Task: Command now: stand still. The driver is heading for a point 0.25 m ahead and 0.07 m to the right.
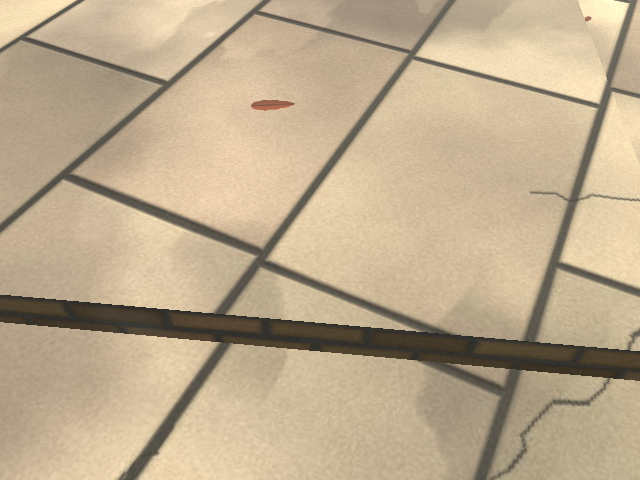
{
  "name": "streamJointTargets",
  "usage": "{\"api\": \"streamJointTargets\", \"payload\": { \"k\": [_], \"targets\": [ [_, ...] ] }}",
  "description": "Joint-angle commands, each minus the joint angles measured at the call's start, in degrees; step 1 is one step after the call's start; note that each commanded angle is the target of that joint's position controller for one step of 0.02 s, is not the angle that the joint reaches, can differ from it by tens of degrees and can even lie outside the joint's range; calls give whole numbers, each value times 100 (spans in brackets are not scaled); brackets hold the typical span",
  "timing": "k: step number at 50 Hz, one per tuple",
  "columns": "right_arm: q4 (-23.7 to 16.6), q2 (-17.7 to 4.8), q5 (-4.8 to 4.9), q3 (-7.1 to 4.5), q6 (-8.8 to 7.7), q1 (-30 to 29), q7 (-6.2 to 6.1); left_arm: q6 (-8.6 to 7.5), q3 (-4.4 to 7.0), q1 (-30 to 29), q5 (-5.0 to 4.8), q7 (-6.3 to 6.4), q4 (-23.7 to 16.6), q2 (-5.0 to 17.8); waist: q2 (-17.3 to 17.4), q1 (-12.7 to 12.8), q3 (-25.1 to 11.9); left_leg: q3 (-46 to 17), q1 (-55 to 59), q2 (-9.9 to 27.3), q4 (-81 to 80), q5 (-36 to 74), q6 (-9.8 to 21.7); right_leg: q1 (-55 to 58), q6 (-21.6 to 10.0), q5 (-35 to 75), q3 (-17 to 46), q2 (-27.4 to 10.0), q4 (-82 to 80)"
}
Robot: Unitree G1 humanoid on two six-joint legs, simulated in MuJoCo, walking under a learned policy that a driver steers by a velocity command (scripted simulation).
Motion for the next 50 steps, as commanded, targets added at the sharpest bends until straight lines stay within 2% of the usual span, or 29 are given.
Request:
{"api": "streamJointTargets", "payload": {
  "k": [1, 21, 50],
  "targets": [
    [-107, -620, 4, -98, -47, 74, -19, -40, 94, 158, -2, 25, -111, 607, 24, -6, -61, -199, -75, 223, -528, 842, 116, -77, -82, 647, -5, -20, -397],
    [220, -474, 16, -29, -40, 328, -37, -42, 37, 552, -15, 47, 103, 405, 13, -33, 24, -115, -147, 187, -527, 775, 92, -165, -113, 602, -25, 27, -386],
    [333, -262, 28, 7, -52, 742, -69, -49, 30, 939, -34, 59, 165, 180, 3, -42, 129, -44, -244, 170, -479, 685, 50, -256, -164, 550, -13, 65, -360]
  ]
}}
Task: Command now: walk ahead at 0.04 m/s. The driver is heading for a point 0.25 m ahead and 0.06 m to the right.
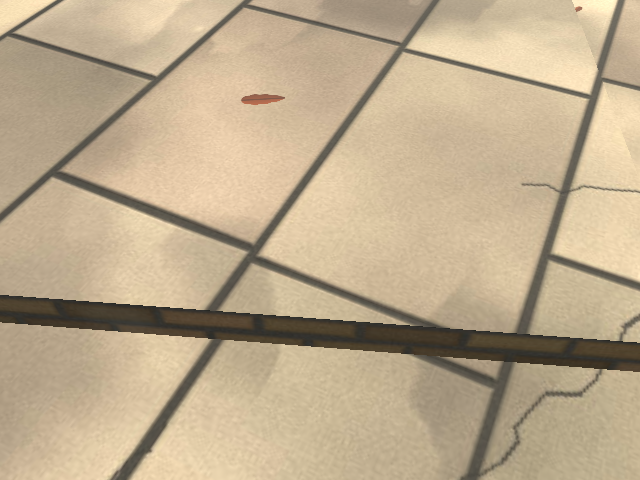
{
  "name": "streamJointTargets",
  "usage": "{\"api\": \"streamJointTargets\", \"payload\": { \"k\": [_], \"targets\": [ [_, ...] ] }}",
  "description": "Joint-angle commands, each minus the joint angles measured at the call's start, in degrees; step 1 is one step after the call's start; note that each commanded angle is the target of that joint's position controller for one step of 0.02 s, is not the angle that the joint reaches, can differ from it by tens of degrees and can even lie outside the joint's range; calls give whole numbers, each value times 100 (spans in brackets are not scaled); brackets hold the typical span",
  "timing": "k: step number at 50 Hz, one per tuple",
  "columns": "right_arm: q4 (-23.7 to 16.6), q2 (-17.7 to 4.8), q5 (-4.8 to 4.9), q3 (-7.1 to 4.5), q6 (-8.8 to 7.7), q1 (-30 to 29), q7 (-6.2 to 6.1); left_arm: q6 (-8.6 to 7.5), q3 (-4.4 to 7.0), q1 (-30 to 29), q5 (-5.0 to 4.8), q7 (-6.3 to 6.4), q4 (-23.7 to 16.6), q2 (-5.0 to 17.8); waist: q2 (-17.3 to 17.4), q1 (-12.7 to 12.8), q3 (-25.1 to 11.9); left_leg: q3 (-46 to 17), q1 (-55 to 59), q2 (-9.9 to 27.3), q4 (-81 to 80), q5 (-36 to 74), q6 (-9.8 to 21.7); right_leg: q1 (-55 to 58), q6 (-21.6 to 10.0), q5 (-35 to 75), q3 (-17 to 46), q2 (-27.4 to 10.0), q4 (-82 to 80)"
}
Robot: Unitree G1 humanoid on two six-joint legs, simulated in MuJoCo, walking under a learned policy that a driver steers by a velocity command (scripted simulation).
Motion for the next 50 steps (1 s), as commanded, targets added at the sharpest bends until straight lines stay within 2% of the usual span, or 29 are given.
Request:
{"api": "streamJointTargets", "payload": {
  "k": [1, 2, 4, 6, 8, 9, 10, 11, 12, 13, 14, 15, 16, 17, 19, 20, 21, 22, 23, 24, 25, 26, 27, 29, 31, 35, 39, 50],
  "targets": [
    [-28, -453, -3, -66, -23, 448, -21, -17, 67, 525, 2, 18, -4, 437, 16, -2, 3, -22, -81, 46, -557, 125, 127, -44, -109, 66, -103, 71, -471],
    [-18, -508, 30, -92, -8, 478, -37, -5, 84, 552, -31, 31, 11, 458, 49, -8, 80, 13, -183, -30, -533, -846, 192, -147, -164, -768, -204, 190, -357],
    [-95, -675, 82, -159, -25, 481, -57, -32, 129, 459, -66, 54, -92, 566, 131, -39, 524, -204, -671, 75, -593, -2595, 423, -675, -353, -2273, -160, 215, -170],
    [-140, -728, 132, -195, -161, 636, -24, -174, 115, 366, -88, 14, -209, 451, 315, -115, 769, -777, -680, 461, -798, -2939, 680, -1106, -457, -2197, -55, 125, 107],
    [-109, -903, 146, -272, -271, 892, 20, -342, 68, 148, -76, -69, -343, 208, 794, -225, 696, -1735, -239, 1099, -1239, -2798, 1032, -1469, -390, -1137, -347, 256, 886],
    [-153, -956, 117, -289, -274, 832, 31, -394, 48, 131, -52, -97, -378, 140, 919, -178, 629, -2102, -257, 1352, -1381, -2314, 1176, -1361, -406, -755, -345, 249, 1103],
    [-73, -620, -263, -219, -137, 816, 73, -302, -17, 337, 338, -203, -345, -52, 826, -73, 457, -1840, -380, 1241, -1274, -1816, 1088, -896, -494, -786, -411, 222, 707],
    [-108, -574, -275, -201, -93, 614, 82, -306, -15, 699, 304, -219, -285, -95, 851, 168, 493, -1466, -869, 1053, -857, -1165, 895, -122, -562, -650, -342, 226, 86],
    [-228, -434, -216, -166, -103, 288, 77, -332, 46, 1010, 242, -194, -183, 192, 372, 328, 553, -800, -1075, 614, -229, -512, 588, 153, -630, -458, 200, -8, -282],
    [-350, -162, -145, -104, -142, 237, 71, -326, 168, 1231, 174, -152, -62, 685, -772, 236, 605, 88, -1451, -55, 779, -333, 257, 487, -803, 331, 1180, -637, -713],
    [-348, -163, -154, -88, -157, 316, 42, -304, 147, 1580, 155, -125, 38, 701, -1210, 320, 376, 337, -1701, -87, 1365, -900, 94, 967, -1107, 1981, 1922, -1409, -940],
    [-326, -216, -112, -88, -149, 284, 19, -306, 55, 1567, 208, -91, 37, 460, -1030, 309, 387, 264, -1757, 43, 1745, -1541, 75, 1073, -1308, 3563, 1961, -1688, -846],
    [-285, -157, -84, -75, -144, 315, 18, -313, 3, 1416, 240, -56, -11, 380, -758, 226, 305, 185, -1656, 134, 1820, -1671, 59, 1144, -1372, 4415, 1727, -1657, -714],
    [-269, -89, -63, -51, -150, 322, 29, -305, -22, 1210, 246, -21, -47, 389, -686, 125, 219, 177, -1490, 206, 1595, -1543, 60, 1193, -1287, 4725, 1415, -1514, -643],
    [-212, -24, 12, -9, -154, 438, 36, -239, -64, 739, 191, 24, -107, 364, -810, -105, 90, 320, -621, 128, 575, -729, 69, 919, -890, 4671, 733, -1030, -520],
    [-118, -16, 25, 3, -143, 610, 21, -199, -67, 624, 137, 28, -106, 369, -802, -220, 6, 404, -79, 63, -6, 108, 80, 758, -724, 4486, 496, -846, -412],
    [-47, -82, 10, 2, -134, 749, 1, -181, -61, 626, 77, 18, -93, 369, -712, -264, -82, 304, 483, 132, -391, 1024, 104, 521, -552, 3995, 381, -746, -369],
    [-49, -305, -50, -35, -150, 829, -14, -198, -53, 731, 36, -8, -111, 376, -486, -203, -225, -34, 1042, 465, -355, 2046, 155, 186, -397, 3033, 320, -619, -381],
    [-66, -519, -91, -69, -154, 807, -1, -199, -31, 882, 17, -20, -103, 342, -86, -82, -138, -225, 1108, 725, -99, 3051, 270, 5, -357, 1878, 167, -369, -459],
    [-48, -485, -103, -59, -130, 672, 4, -179, -66, 1097, 18, -2, 9, 123, 350, -15, -14, -253, 1101, 843, 45, 3493, 411, 1, -345, 1335, 105, -295, -568],
    [-68, -346, -90, -40, -115, 564, -7, -155, -71, 1109, 46, 26, 81, 102, 382, -44, 140, -255, 1057, 836, 41, 3512, 424, 18, -330, 1380, 120, -290, -573],
    [-234, -760, 198, -192, -83, 175, 34, -175, 89, 813, -139, -43, -81, 598, 429, -51, 305, -90, 942, 356, 149, 3700, 386, -147, -208, 2071, -4, 28, -494],
    [-245, -758, 186, -218, -80, 211, 23, -169, 98, 827, -132, -69, -61, 583, 292, -84, 38, -62, 1113, 356, 163, 3962, 379, -75, -167, 2491, -47, 8, -395],
    [-206, -520, 136, -217, -64, 322, 20, -103, 63, 943, -66, -100, -23, 288, 92, -83, -322, -89, 1307, 400, 169, 4231, 403, 144, -138, 2714, -56, -10, -331],
    [-187, -445, 110, -233, -33, 263, 14, -43, 75, 865, -32, -91, -40, 239, 90, -78, -389, -96, 1285, 420, 151, 4169, 432, 246, -151, 2542, -45, -21, -334],
    [-211, -555, 88, -299, -44, 1, 16, 40, 139, 677, -22, -18, -104, 372, 14, -32, -325, -97, 938, 394, 1, 3677, 429, 503, -159, 2411, -25, -48, -430],
    [-192, -574, 82, -332, -66, -167, 17, 91, 179, 556, -12, 21, -118, 443, -8, 5, -160, -60, 702, 341, -170, 3007, 381, 528, -185, 2055, -2, -72, -544],
    [-110, -576, 43, -369, -28, -259, -56, 8, 222, 350, -5, 17, -105, 481, 2, -27, 106, -31, 533, 287, -416, 1777, 314, 180, -215, 1001, -18, -68, -767]
  ]
}}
